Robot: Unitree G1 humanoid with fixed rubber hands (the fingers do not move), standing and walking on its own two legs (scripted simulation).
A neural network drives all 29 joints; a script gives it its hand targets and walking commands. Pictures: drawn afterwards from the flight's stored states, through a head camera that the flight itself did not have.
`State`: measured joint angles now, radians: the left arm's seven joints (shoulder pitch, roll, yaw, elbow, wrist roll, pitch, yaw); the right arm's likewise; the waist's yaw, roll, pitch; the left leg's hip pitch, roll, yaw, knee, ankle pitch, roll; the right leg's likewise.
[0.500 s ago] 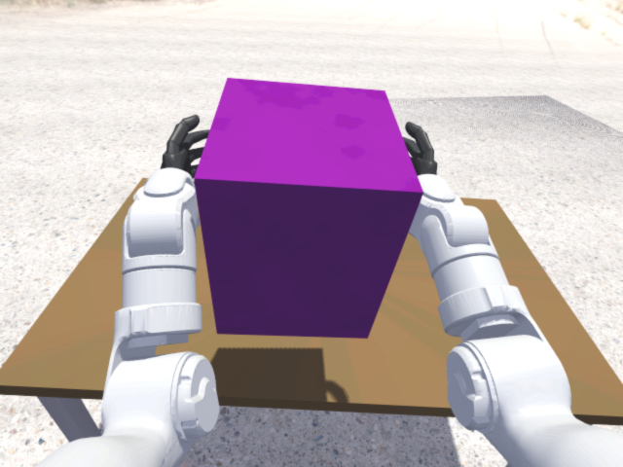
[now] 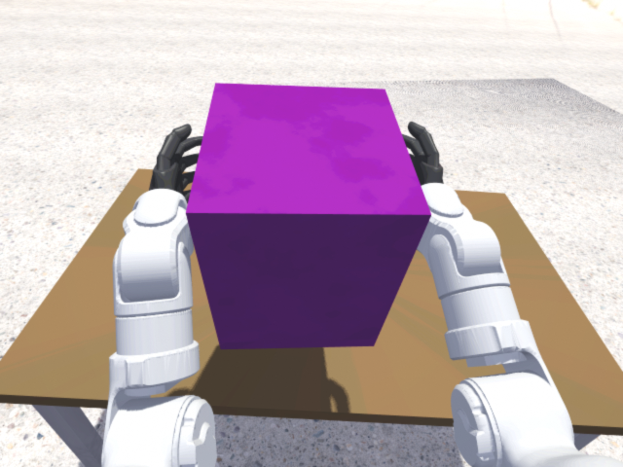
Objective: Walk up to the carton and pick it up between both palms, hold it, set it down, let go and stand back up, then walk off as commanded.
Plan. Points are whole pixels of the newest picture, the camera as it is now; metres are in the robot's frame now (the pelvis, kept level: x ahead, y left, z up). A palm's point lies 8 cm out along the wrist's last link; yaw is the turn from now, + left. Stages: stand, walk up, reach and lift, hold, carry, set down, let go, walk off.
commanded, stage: hold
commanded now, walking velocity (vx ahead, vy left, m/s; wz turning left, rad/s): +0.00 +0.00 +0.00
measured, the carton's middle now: (300, 223) +0.35 +0.02 +0.18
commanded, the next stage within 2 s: set down in 1.40 s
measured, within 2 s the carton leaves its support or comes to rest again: neither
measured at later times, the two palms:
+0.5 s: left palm (173, 190) +0.33 +0.16 +0.24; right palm (434, 193) +0.34 -0.13 +0.24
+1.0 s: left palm (172, 191) +0.34 +0.17 +0.23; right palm (424, 187) +0.36 -0.12 +0.24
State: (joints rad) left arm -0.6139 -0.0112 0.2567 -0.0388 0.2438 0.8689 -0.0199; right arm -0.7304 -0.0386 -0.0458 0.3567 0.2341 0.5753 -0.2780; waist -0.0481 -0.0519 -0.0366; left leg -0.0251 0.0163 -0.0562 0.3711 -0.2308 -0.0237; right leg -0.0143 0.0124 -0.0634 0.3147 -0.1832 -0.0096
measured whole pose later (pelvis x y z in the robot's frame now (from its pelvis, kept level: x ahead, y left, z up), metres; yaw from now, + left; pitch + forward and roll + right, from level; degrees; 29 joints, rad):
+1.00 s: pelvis +0.00 +0.00 +0.00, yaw +0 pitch -7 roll -1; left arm -0.63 -0.01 0.26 -0.01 0.24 0.86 -0.02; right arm -0.74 -0.04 -0.05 0.38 0.24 0.56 -0.28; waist -0.05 -0.05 -0.04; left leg -0.03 0.02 -0.06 0.38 -0.23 -0.02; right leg -0.01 0.01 -0.06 0.31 -0.18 -0.01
